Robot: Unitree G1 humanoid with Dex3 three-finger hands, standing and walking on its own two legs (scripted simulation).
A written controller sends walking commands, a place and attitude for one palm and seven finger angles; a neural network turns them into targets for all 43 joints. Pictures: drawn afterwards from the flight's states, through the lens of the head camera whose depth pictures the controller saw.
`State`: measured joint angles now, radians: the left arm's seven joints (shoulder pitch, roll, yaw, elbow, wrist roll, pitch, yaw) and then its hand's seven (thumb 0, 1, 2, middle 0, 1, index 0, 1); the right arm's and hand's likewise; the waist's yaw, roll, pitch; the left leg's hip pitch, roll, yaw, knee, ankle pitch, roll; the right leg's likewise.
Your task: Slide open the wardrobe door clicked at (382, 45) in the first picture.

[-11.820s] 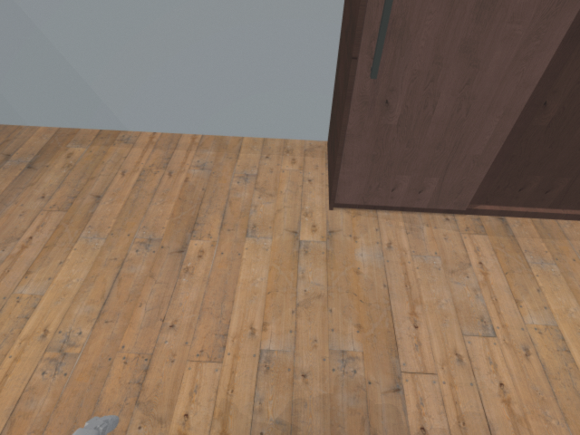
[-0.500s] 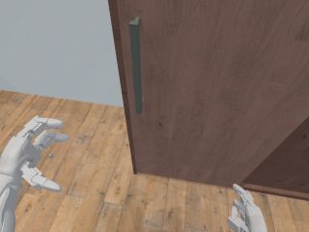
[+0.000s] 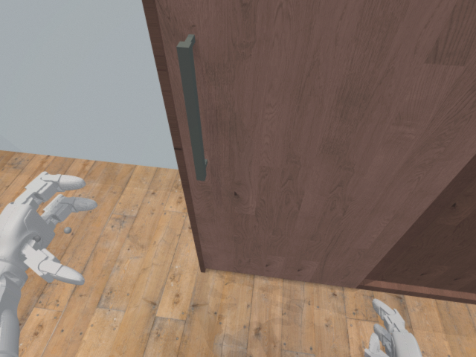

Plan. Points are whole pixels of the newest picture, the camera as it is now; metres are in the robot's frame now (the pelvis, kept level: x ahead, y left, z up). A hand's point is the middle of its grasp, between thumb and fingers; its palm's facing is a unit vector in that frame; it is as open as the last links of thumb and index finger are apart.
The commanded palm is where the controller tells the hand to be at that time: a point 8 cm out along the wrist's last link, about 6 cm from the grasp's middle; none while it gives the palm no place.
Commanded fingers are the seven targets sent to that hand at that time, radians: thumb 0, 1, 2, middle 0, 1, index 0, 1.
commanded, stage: raise the hand with hooked fingers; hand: left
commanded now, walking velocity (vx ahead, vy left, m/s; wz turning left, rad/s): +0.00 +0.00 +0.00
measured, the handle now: (196, 119) +0.53 +0.12 +0.11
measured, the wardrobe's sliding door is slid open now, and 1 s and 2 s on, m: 0.00 0.00 0.00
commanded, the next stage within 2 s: move the hooked fingers beside the handle in 0.14 s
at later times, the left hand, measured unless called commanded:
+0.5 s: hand (87, 217) +0.30 +0.26 +0.10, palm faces -0.06 -1.00 -0.01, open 14.0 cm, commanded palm +0.27 +0.30 +0.11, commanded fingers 0.00 -0.50 0.30 -0.30 -1.20 -0.30 -1.20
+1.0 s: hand (116, 187) +0.35 +0.23 +0.10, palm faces -0.08 -1.00 +0.00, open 14.0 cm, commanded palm +0.34 +0.28 +0.10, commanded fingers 0.00 -0.50 0.30 -0.30 -1.20 -0.30 -1.20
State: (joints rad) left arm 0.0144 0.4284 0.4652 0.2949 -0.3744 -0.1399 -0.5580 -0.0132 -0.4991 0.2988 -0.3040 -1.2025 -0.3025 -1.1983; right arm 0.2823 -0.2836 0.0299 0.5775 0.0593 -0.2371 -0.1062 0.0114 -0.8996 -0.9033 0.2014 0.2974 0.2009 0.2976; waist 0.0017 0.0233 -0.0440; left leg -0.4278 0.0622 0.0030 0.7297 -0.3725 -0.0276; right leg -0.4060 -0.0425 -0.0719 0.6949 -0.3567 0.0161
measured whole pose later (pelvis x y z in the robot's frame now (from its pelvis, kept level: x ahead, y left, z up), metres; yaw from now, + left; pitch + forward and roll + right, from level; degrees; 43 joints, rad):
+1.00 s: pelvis +0.00 +0.00 +0.00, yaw +0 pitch +6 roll -1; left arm -0.32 0.40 0.35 0.57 -0.29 -0.17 -0.46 -0.01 -0.50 0.30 -0.30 -1.20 -0.30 -1.20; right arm 0.31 -0.27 0.03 0.61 0.06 -0.15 -0.11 0.01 -0.90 -0.90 0.20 0.30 0.20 0.30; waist -0.03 0.02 -0.05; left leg -0.47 0.05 0.01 0.73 -0.36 -0.02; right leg -0.46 -0.05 -0.06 0.71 -0.35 0.02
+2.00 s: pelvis +0.00 +0.00 -0.01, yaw -2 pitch +14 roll -1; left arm -0.80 0.48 0.37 1.07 -0.15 -0.31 -0.35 -0.01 -0.50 0.30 -0.30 -1.20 -0.30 -1.20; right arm 0.37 -0.26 0.02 0.64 0.03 0.01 -0.05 0.00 -0.90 -0.90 0.20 0.30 0.20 0.30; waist -0.12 0.01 -0.07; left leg -0.67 0.07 0.03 0.82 -0.39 -0.02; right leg -0.66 -0.03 -0.04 0.78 -0.36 0.02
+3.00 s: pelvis -0.01 +0.00 -0.01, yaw -1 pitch +13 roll -1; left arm -0.79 0.38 0.29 1.03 -0.16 -0.29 -0.29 -0.01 -0.50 0.30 -0.30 -1.20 -0.30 -1.20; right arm 0.34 -0.27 0.02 0.63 0.03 0.02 -0.04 0.00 -0.90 -0.90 0.20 0.30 0.20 0.30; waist -0.11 0.01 -0.08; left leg -0.67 0.07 0.01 0.83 -0.39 -0.03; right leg -0.65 -0.04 -0.05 0.80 -0.37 0.02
